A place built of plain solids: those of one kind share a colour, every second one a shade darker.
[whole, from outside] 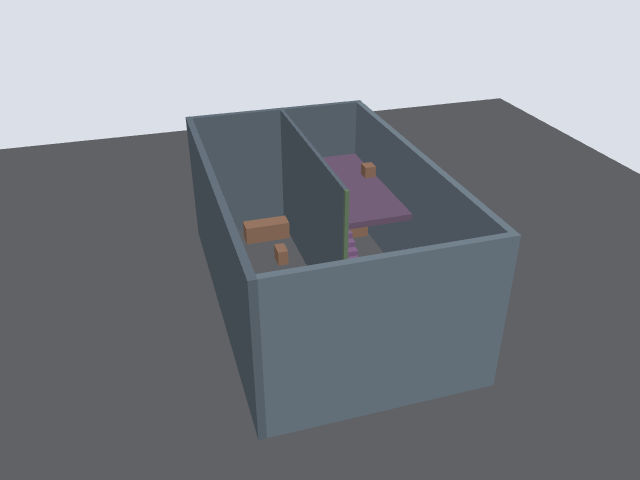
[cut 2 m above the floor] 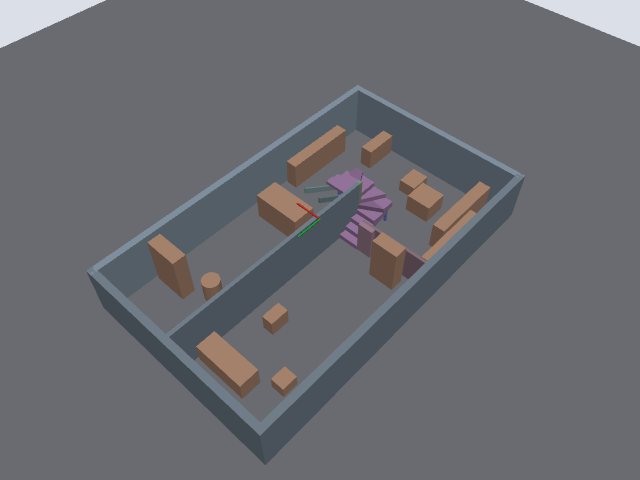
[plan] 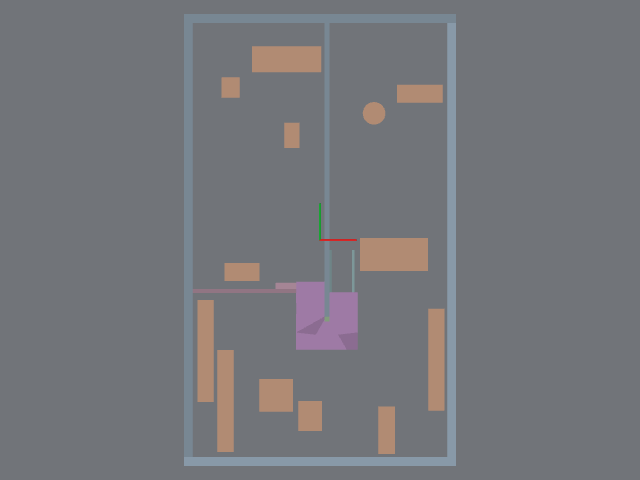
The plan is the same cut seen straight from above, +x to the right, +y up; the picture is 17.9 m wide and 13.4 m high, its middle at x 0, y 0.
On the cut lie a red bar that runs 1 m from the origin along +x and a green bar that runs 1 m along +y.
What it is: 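A barn, workshop or loft; a timber stair that turns on kite winders round a square newel, open at its outer side over a tall bay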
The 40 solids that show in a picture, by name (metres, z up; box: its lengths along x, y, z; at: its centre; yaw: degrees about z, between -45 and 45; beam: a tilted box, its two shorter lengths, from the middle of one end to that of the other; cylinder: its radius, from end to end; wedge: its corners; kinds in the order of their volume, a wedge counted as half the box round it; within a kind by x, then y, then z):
{
 "wall_1": {"box": [0.25, 12.62, 5.51], "at": [-3.67, 0.0, 2.7]},
 "wall_2": {"box": [7.6, 0.25, 5.51], "at": [0.0, -6.18, 2.7]},
 "wall_3": {"box": [7.6, 0.25, 5.51], "at": [0.0, 6.18, 2.7]},
 "wall_4": {"box": [0.14, 8.22, 5.51], "at": [0.19, 1.97, 2.7]},
 "wall_5": {"box": [0.25, 12.62, 5.51], "at": [3.67, 0.0, 2.7]},
 "piece_1": {"box": [0.46, 2.85, 1.13], "at": [-3.19, -3.1, 0.52]},
 "piece_2": {"box": [0.46, 2.85, 1.13], "at": [-2.64, -4.5, 0.52]},
 "piece_3": {"box": [0.51, 0.58, 0.52], "at": [-2.5, 4.25, 0.21]},
 "piece_4": {"box": [0.98, 0.5, 1.81], "at": [-2.17, -0.89, 0.86]},
 "piece_5": {"box": [0.95, 0.92, 0.77], "at": [-1.22, -4.34, 0.34]},
 "piece_6": {"box": [1.93, 0.73, 0.82], "at": [-0.93, 5.04, 0.36]},
 "piece_7": {"box": [0.43, 0.71, 0.68], "at": [-0.79, 2.92, 0.29]},
 "piece_8": {"box": [0.66, 0.84, 0.57], "at": [-0.27, -4.91, 0.24]},
 "piece_9": {"cylinder": 0.32, "from": [1.51, 3.54, 0.0], "to": [1.51, 3.54, 0.87]},
 "piece_10": {"box": [0.47, 1.33, 0.89], "at": [1.86, -5.31, 0.4]},
 "piece_11": {"box": [1.9, 0.92, 1.13], "at": [2.07, -0.4, 0.52]},
 "piece_12": {"box": [1.28, 0.51, 1.95], "at": [2.79, 4.08, 0.92]},
 "piece_13": {"box": [0.46, 2.85, 1.13], "at": [3.25, -3.34, 0.52]},
 "piece_14": {"box": [0.47, 0.52, 0.47], "at": [3.25, 3.62, 3.31]},
 "floor_1": {"box": [3.35, 6.28, 0.25], "at": [1.92, 2.97, 2.95]},
 "tread_1": {"wedge": [[-0.67, -3.06, 0.72], [-0.67, -3.06, 0.96], [-0.67, -2.58, 0.72], [-0.67, -2.58, 0.96], [-0.36, -3.06, 0.72], [-0.36, -3.06, 0.96], [-0.11, -2.65, 0.72], [-0.11, -2.65, 0.96]]},
 "tread_2": {"wedge": [[-0.67, -2.59, 0.53], [-0.67, -2.59, 0.77], [-0.67, -2.06, 0.53], [-0.67, -2.06, 0.77], [0.13, -2.14, 0.53], [0.13, -2.14, 0.77], [0.13, -2.06, 0.53], [0.13, -2.06, 0.77]]},
 "tread_3": {"wedge": [[-0.67, -2.58, 0.72], [-0.67, -2.58, 0.96], [-0.11, -2.65, 0.72], [-0.11, -2.65, 0.96], [0.13, -2.23, 0.72], [0.13, -2.23, 0.96], [0.13, -2.13, 0.72], [0.13, -2.13, 0.96]]},
 "tread_4": {"wedge": [[-0.36, -3.06, 0.91], [-0.36, -3.06, 1.15], [0.13, -2.22, 0.91], [0.13, -2.22, 1.15], [0.2, -3.06, 0.91], [0.2, -3.06, 1.15], [0.2, -2.26, 0.91], [0.2, -2.26, 1.15]]},
 "tread_5": {"box": [0.8, 0.3, 0.24], "at": [-0.27, -1.91, 0.46]},
 "tread_6": {"box": [0.8, 0.3, 0.24], "at": [-0.27, -1.61, 0.26]},
 "tread_7": {"box": [0.8, 0.3, 0.24], "at": [-0.27, -1.31, 0.07]},
 "tread_8": {"wedge": [[0.19, -3.06, 1.11], [0.19, -3.06, 1.35], [0.19, -2.26, 1.11], [0.19, -2.26, 1.35], [0.26, -2.21, 1.11], [0.26, -2.21, 1.35], [0.75, -3.06, 1.11], [0.75, -3.06, 1.35]]},
 "tread_9": {"wedge": [[0.25, -2.05, 1.49], [0.25, -2.05, 1.73], [0.26, -2.13, 1.49], [0.26, -2.13, 1.73], [1.06, -2.58, 1.49], [1.06, -2.58, 1.73], [1.06, -2.05, 1.49], [1.06, -2.05, 1.73]]},
 "tread_10": {"wedge": [[0.26, -2.22, 1.3], [0.26, -2.22, 1.54], [0.26, -2.13, 1.3], [0.26, -2.13, 1.54], [0.5, -2.64, 1.3], [0.5, -2.64, 1.54], [1.06, -2.58, 1.3], [1.06, -2.58, 1.54]]},
 "tread_11": {"wedge": [[0.5, -2.64, 1.3], [0.5, -2.64, 1.54], [0.75, -3.06, 1.3], [0.75, -3.06, 1.54], [1.06, -3.06, 1.3], [1.06, -3.06, 1.54], [1.06, -2.58, 1.3], [1.06, -2.58, 1.54]]},
 "tread_12": {"box": [0.8, 0.3, 0.24], "at": [0.65, -1.91, 1.8]},
 "tread_13": {"box": [0.8, 0.3, 0.24], "at": [0.65, -1.61, 2.0]},
 "tread_14": {"box": [0.8, 0.3, 0.24], "at": [0.65, -1.01, 2.38]},
 "tread_15": {"box": [0.8, 0.3, 0.24], "at": [0.65, -0.71, 2.57]},
 "part_1": {"box": [2.91, 0.11, 1.37], "at": [-2.11, -1.43, 0.64]},
 "part_2": {"box": [0.58, 0.19, 1.37], "at": [-0.95, -1.29, 0.64]},
 "carriage_1": {"wedge": [[0.27, -2.06, 1.26], [0.27, -2.06, 1.49], [0.27, -0.28, 2.39], [0.27, -0.28, 2.61], [0.33, -2.06, 1.26], [0.33, -2.06, 1.49], [0.33, -0.28, 2.39], [0.33, -0.28, 2.61]]},
 "carriage_2": {"wedge": [[0.9, -2.06, 1.26], [0.9, -2.06, 1.49], [0.9, -0.28, 2.39], [0.9, -0.28, 2.61], [0.96, -2.06, 1.26], [0.96, -2.06, 1.49], [0.96, -0.28, 2.39], [0.96, -0.28, 2.61]]},
 "newel_1": {"box": [0.14, 0.14, 5.51], "at": [0.19, -2.2, 2.7]}
}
